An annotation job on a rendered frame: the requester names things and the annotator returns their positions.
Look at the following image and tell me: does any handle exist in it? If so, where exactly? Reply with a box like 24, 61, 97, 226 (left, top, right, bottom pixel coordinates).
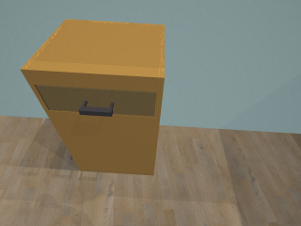
78, 100, 114, 117

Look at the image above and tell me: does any drawer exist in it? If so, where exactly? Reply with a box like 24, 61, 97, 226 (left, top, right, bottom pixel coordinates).
36, 85, 157, 117

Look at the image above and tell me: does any cabinet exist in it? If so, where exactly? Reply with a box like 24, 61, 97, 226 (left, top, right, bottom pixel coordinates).
20, 19, 165, 176

